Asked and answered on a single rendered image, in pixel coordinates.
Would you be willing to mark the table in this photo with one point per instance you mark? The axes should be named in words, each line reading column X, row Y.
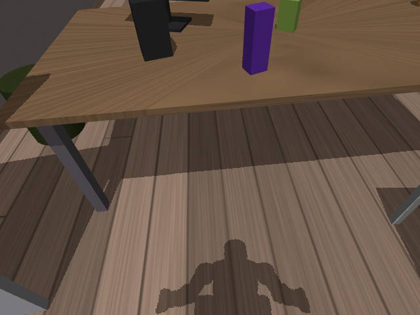
column 95, row 71

